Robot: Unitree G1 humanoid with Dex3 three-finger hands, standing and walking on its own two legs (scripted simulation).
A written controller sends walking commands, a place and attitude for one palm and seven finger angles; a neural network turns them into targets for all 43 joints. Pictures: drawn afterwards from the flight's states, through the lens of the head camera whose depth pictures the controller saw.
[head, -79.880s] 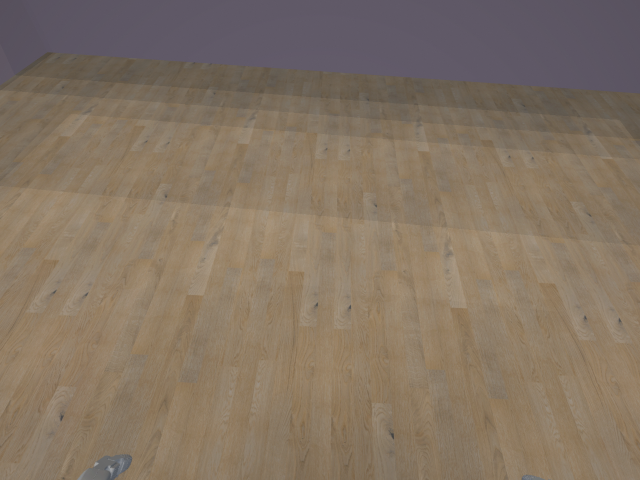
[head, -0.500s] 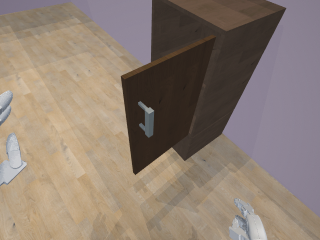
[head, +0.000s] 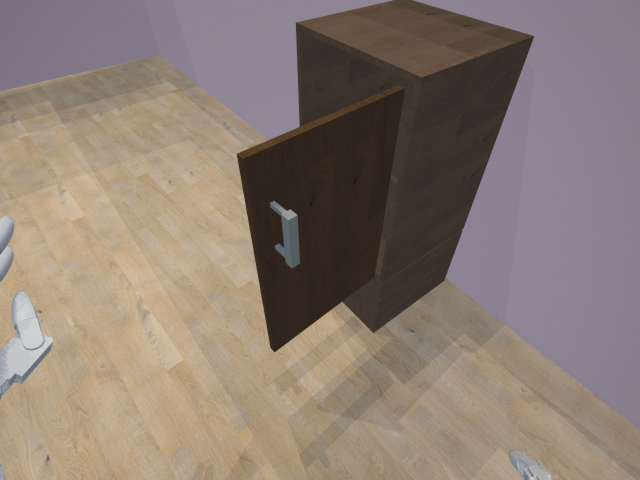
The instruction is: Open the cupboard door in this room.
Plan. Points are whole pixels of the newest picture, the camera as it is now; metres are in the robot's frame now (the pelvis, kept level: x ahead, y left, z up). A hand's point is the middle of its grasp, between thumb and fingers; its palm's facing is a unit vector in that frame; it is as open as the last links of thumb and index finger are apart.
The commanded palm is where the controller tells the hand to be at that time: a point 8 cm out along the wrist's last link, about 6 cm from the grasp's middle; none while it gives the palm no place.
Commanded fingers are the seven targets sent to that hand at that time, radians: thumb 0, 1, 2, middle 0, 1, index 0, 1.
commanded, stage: stop stepping back and stand still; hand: left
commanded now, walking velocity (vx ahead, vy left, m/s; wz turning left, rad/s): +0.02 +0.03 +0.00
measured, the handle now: (284, 234) +0.54 +0.10 -0.02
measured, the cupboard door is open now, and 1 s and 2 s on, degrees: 94 94 94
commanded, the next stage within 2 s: let the arm hang, fingers relaxed in 0.56 s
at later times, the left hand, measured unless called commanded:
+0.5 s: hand (23, 363) +0.19 +0.28 +0.15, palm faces +0.40 -0.78 -0.47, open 7.4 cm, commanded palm +0.13 +0.32 +0.18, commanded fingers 0.00 0.90 0.90 -0.20 -0.30 -0.20 -0.30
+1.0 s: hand out of the picture +0.03 +0.19 -0.17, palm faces +0.02 -0.98 -0.19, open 7.0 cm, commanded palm none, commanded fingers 0.00 0.90 0.90 -0.20 -0.30 -0.20 -0.30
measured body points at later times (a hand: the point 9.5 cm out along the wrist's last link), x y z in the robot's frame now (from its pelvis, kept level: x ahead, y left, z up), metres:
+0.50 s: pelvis -0.02 +0.02 +0.01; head -0.01 +0.02 +0.46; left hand +0.16 +0.32 +0.18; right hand +0.14 -0.21 -0.08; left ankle -0.01 +0.14 -0.73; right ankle +0.02 -0.09 -0.73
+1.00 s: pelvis -0.03 +0.01 +0.00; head +0.00 +0.02 +0.45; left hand +0.03 +0.24 -0.15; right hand +0.03 -0.24 -0.14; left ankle -0.01 +0.14 -0.73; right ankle +0.02 -0.09 -0.73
